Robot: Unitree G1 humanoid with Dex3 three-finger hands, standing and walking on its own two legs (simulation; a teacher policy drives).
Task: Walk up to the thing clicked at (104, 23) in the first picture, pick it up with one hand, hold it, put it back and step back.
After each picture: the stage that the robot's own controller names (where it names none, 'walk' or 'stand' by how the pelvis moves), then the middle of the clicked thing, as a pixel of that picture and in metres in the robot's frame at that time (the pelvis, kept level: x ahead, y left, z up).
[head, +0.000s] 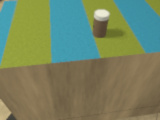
stand; (100, 24) +0.66 -0.06 +0.06
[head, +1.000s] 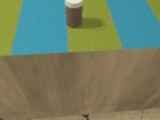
walk; (73, 11) +0.61 +0.06 +0.09
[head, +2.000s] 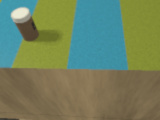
walk; (26, 25) +0.55 +0.26 +0.08
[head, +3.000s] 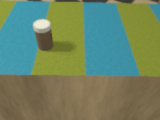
stand; (43, 35) +0.55 +0.18 +0.07
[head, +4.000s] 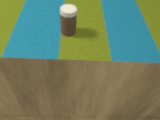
walk; (68, 21) +0.60 +0.08 +0.08
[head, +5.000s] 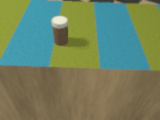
stand; (60, 31) +0.60 +0.12 +0.06
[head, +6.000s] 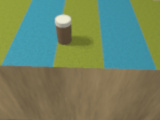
stand; (63, 30) +0.60 +0.10 +0.06
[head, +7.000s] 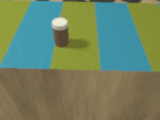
stand; (60, 33) +0.60 +0.12 +0.06
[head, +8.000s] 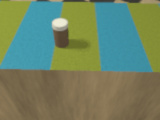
stand; (60, 33) +0.59 +0.12 +0.06
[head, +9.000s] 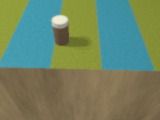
rise first; (60, 31) +0.59 +0.12 +0.06
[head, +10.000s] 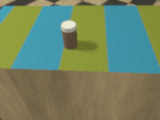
rise first; (69, 35) +0.59 +0.12 +0.06
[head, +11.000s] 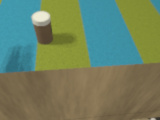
go down; (43, 28) +0.57 +0.12 +0.07
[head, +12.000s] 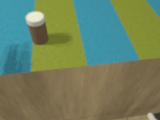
go down; (37, 29) +0.58 +0.13 +0.07
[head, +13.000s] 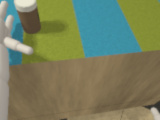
close in; (28, 15) +0.57 +0.14 +0.10
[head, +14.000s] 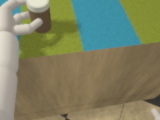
lift; (40, 14) +0.55 +0.09 +0.11
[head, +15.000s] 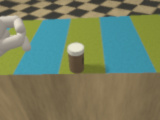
lift; (76, 58) +0.49 +0.06 +0.08
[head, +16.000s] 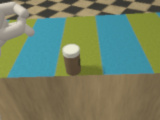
hold; (72, 60) +0.47 +0.07 +0.08
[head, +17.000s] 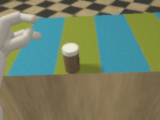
hold; (71, 58) +0.48 +0.07 +0.07
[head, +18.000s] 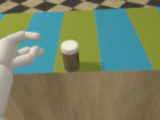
hold; (70, 56) +0.47 +0.07 +0.07
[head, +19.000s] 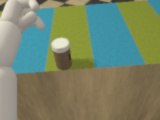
crouch; (62, 54) +0.48 +0.08 +0.07
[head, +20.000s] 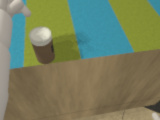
lower; (43, 46) +0.46 +0.09 +0.08
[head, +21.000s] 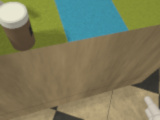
lower; (18, 28) +0.47 +0.10 +0.13
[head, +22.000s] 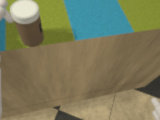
lower; (29, 25) +0.48 +0.09 +0.12
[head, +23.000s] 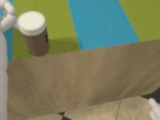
lower; (35, 35) +0.45 +0.09 +0.12
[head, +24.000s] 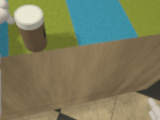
loosen; (32, 30) +0.46 +0.09 +0.12
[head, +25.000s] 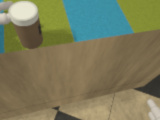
open; (28, 27) +0.47 +0.09 +0.12
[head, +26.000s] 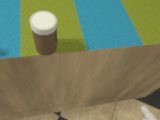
sink last; (45, 35) +0.45 +0.07 +0.11
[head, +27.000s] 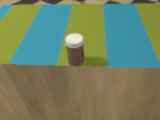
sink last; (75, 50) +0.48 +0.08 +0.09
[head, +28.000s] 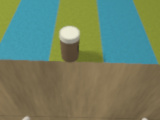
stand; (69, 45) +0.46 +0.07 +0.09
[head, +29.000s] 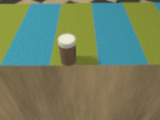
stand; (67, 50) +0.49 +0.08 +0.07
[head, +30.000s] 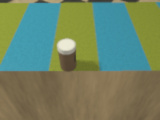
stand; (67, 55) +0.46 +0.08 +0.06
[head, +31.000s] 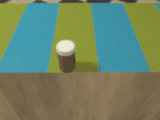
stand; (66, 57) +0.45 +0.08 +0.06
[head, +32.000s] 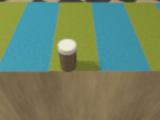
stand; (67, 56) +0.46 +0.08 +0.06
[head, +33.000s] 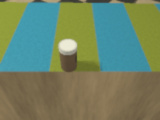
stand; (68, 56) +0.46 +0.07 +0.06
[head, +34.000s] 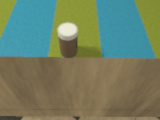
walk; (68, 41) +0.48 +0.07 +0.06
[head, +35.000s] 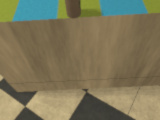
walk; (72, 2) +0.69 +0.08 +0.07
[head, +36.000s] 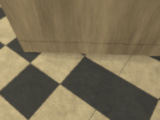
walk; out of the picture +1.05 +0.03 +0.09
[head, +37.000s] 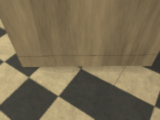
stand; out of the picture +1.08 +0.07 +0.08
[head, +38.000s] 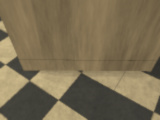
stand; out of the picture +1.07 +0.06 +0.06
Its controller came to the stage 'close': yes
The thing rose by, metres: 0.02
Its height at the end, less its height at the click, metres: +0.00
